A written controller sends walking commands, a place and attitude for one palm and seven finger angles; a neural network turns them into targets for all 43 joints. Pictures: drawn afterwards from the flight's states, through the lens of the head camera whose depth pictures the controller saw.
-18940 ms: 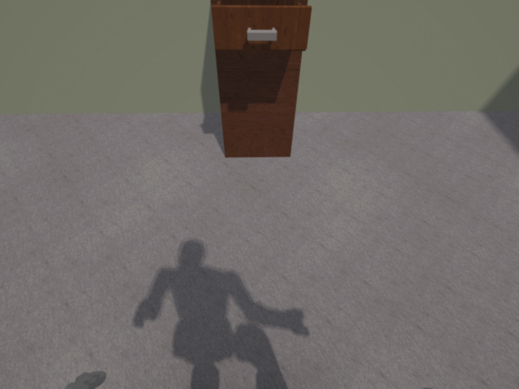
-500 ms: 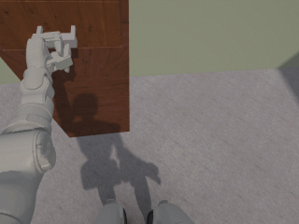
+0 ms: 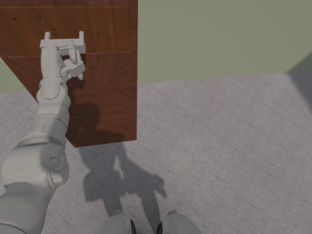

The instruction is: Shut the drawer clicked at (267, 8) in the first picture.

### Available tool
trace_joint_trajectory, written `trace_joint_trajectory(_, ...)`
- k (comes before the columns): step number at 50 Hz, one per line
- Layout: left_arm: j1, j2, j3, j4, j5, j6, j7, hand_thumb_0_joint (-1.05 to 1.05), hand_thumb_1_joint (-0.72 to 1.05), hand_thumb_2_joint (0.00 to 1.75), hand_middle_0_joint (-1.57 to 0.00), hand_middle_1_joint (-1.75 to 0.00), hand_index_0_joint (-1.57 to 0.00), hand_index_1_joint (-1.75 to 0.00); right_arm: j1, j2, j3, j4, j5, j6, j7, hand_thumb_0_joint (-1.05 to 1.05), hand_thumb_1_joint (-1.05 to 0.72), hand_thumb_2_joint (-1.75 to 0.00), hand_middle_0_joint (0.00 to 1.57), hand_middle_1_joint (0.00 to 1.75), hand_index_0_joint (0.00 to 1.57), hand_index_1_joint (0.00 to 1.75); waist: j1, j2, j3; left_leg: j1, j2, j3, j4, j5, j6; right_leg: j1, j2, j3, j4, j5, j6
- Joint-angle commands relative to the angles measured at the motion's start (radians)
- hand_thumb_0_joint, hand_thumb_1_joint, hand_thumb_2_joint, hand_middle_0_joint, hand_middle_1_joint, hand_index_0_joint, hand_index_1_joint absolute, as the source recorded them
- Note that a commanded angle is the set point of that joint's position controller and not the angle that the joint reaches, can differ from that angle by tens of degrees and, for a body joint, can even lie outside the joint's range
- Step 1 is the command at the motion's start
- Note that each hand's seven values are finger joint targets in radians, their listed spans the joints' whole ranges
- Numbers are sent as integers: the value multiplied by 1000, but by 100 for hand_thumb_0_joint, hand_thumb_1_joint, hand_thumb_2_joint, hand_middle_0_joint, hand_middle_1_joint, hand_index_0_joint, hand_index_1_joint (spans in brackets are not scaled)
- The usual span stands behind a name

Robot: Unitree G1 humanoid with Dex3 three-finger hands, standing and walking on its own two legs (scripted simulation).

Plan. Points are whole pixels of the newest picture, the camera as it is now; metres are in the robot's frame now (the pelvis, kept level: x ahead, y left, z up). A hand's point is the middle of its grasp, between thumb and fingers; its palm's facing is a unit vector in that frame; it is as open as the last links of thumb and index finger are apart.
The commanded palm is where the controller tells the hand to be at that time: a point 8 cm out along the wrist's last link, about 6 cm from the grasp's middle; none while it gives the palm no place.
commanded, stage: pull the fist back off the drawer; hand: left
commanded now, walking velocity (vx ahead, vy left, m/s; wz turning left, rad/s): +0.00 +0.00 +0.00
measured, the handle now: (64, 40) +0.60 +0.18 +0.10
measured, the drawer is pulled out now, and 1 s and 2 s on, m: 0.00 0.00 0.00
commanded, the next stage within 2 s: draw the hand back to the body in 0.20 s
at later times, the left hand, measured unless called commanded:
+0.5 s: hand (69, 73) +0.47 +0.15 +0.12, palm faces +0.08 -1.00 -0.02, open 3.3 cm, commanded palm +0.43 +0.20 +0.13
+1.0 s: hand (32, 126) +0.32 +0.19 +0.15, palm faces +0.23 -0.95 -0.21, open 3.3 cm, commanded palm +0.29 +0.23 +0.18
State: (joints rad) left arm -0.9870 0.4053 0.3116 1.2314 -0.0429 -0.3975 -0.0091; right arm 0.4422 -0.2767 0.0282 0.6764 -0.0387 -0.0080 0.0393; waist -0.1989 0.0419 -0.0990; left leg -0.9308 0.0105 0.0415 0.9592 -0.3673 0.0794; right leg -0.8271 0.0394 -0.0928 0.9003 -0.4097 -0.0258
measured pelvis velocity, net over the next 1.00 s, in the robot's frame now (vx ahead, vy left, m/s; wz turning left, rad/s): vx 0.03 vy -0.03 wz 0.02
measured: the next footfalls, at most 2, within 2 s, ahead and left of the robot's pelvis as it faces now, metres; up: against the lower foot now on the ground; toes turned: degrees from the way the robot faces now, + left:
none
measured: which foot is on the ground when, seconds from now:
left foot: down 0.00-1.00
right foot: down 0.00-1.00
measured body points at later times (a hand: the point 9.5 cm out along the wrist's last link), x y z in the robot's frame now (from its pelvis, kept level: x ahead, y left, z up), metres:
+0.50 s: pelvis +0.05 -0.01 +0.02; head +0.10 -0.01 +0.47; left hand +0.46 +0.21 +0.12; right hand +0.09 -0.27 -0.09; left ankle +0.05 +0.07 -0.68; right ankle +0.01 -0.11 -0.68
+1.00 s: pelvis +0.03 -0.03 +0.05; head +0.03 -0.04 +0.50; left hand +0.31 +0.24 +0.17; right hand +0.22 -0.25 -0.03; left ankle +0.05 +0.07 -0.68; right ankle +0.01 -0.11 -0.68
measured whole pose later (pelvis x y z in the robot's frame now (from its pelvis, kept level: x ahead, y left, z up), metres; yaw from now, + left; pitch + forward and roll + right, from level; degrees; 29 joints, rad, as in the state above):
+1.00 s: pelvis +0.03 -0.03 +0.05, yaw +1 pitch +0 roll +0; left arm 0.03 0.30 0.15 0.09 -0.13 -0.06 0.03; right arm 0.18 -0.24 0.04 0.55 0.05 0.01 -0.06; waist 0.01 0.05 -0.03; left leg -0.29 -0.01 0.05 0.55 -0.26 0.04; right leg -0.20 0.04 -0.06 0.52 -0.32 -0.05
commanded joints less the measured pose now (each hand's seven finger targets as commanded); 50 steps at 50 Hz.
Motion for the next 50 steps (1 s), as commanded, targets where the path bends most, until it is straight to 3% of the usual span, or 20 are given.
trace_joint_trajectory(1,-458,209,36,-265,-22,-76,16,0,90,90,-140,-160,-140,-160,133,-195,-71,-72,12,-2,-9,0,-90,-90,20,30,20,30,-1,71,-418,520,29,-165,-152,121,-49,-5,19,49,-139,74,-3)
trace_joint_trajectory(6,-329,188,47,-352,-35,-89,7,0,90,90,-140,-160,-140,-160,114,-178,-75,-100,17,19,-4,0,-90,-90,20,30,20,30,43,63,-459,562,27,-133,-141,268,-52,78,25,50,-133,180,-5)
trace_joint_trajectory(9,-301,162,29,-354,-31,-85,4,0,90,90,-140,-160,-140,-160,108,-171,-78,-98,24,35,-4,0,-90,-90,20,30,20,30,41,40,-422,560,28,-126,-134,314,-51,79,26,50,-131,224,-2)
trace_joint_trajectory(10,-314,114,-13,-369,-35,-80,-1,0,90,90,-140,-160,-140,-160,98,-162,-77,-99,26,37,-1,0,-90,-90,20,30,20,30,28,60,-402,563,26,-119,-133,315,-50,73,26,51,-136,230,0)
trace_joint_trajectory(11,-294,148,23,-376,-37,-78,1,0,90,90,-140,-160,-140,-160,105,-167,-83,-97,26,41,-3,0,-90,-90,20,30,20,30,42,33,-408,557,25,-120,-133,331,-49,95,27,52,-134,250,-2)
trace_joint_trajectory(15,-227,110,0,-427,-60,-64,-18,0,90,90,-140,-160,-140,-160,85,-157,-86,-105,36,52,-5,0,-90,-90,20,30,20,30,52,52,-434,597,22,-106,-124,426,-52,136,26,57,-134,335,-1)
trace_joint_trajectory(18,-37,114,15,-561,-87,-46,-40,0,90,90,-140,-160,-140,-160,56,-151,-89,-150,48,55,-5,0,-90,-90,20,30,20,30,111,64,-507,652,19,-98,-141,525,-51,235,25,60,-140,409,-6)
trace_joint_trajectory(19,-9,85,-9,-632,-95,-38,-49,0,90,90,-140,-160,-140,-160,43,-143,-88,-163,56,54,-4,0,-90,-90,20,30,20,30,112,65,-531,684,22,-94,-148,564,-50,259,25,61,-148,446,-1)
trace_joint_trajectory(20,65,99,4,-688,-107,-24,-56,0,90,90,-140,-160,-140,-160,32,-140,-92,-172,62,53,-5,0,-90,-90,20,30,20,30,132,55,-536,693,23,-89,-151,602,-49,296,25,63,-156,480,-1)
trace_joint_trajectory(21,119,73,-19,-740,-118,-7,-66,0,90,90,-140,-160,-140,-160,15,-133,-88,-189,69,51,-7,0,-90,-90,20,30,20,30,135,55,-520,693,22,-82,-163,608,-46,322,24,64,-169,505,2)
trace_joint_trajectory(22,166,93,0,-772,-131,13,-69,0,90,90,-140,-160,-140,-160,1,-133,-89,-194,75,50,-11,0,-90,-90,20,30,20,30,143,27,-480,671,20,-73,-173,587,-42,353,23,66,-183,523,4)
trace_joint_trajectory(26,249,82,-23,-872,-162,92,-85,0,90,90,-140,-160,-140,-160,-59,-133,-79,-217,94,41,-33,0,-90,-90,20,30,20,30,131,-31,-321,600,7,-48,-229,461,-29,407,13,72,-235,531,14)
trace_joint_trajectory(30,306,47,-61,-1021,-181,122,-89,0,90,90,-140,-160,-140,-160,-119,-119,-70,-228,98,14,-52,0,-90,-90,20,30,20,30,134,31,-300,672,2,-54,-257,438,-29,426,5,72,-266,502,11)
trace_joint_trajectory(34,406,46,-59,-1104,-202,141,-118,0,90,90,-140,-160,-140,-160,-168,-118,-63,-235,103,-16,-65,0,-90,-90,20,30,20,30,147,12,-302,705,-3,-56,-287,406,-29,467,-3,77,-292,493,11)
trace_joint_trajectory(40,540,36,-69,-1146,-233,239,-158,0,90,90,-140,-160,-140,-160,-256,-115,-43,-264,116,-42,-85,0,-90,-90,20,30,20,30,167,-29,-178,671,-15,-58,-349,268,-27,493,-15,75,-354,396,13)
trace_joint_trajectory(41,558,118,-75,-1242,-125,231,-59,0,90,90,-140,-160,-140,-160,-307,-95,-45,-272,109,-31,-92,0,-90,-90,20,30,20,30,196,-35,-126,706,-12,-55,-399,237,-32,507,-43,120,-420,354,6)
trace_joint_trajectory(42,645,62,-97,-1235,-118,245,-13,0,90,90,-140,-160,-140,-160,-315,-90,-39,-273,104,-28,-98,0,-90,-90,20,30,20,30,187,-45,-101,705,-7,-53,-423,208,-33,534,-49,118,-439,322,10)
trace_joint_trajectory(45,714,70,-93,-1317,-98,268,45,0,90,90,-140,-160,-140,-160,-339,-85,-30,-273,101,-25,-105,0,-90,-90,20,30,20,30,196,-12,-87,744,-4,-55,-466,210,-35,591,-53,119,-471,311,6)
trace_joint_trajectory(48,795,106,-54,-1395,-85,276,82,0,90,90,-140,-160,-140,-160,-354,-84,-25,-267,93,-30,-109,0,-90,-90,20,30,20,30,206,-38,-85,779,0,-57,-499,235,-32,647,-52,118,-505,327,6)
trace_joint_trajectory(50,809,85,-70,-1472,-75,271,95,0,90,90,-140,-160,-140,-160,-367,-72,-23,-269,90,-38,-110,0,-90,-90,20,30,20,30,203,20,-86,831,0,-52,-522,255,-34,659,-52,114,-519,335,3)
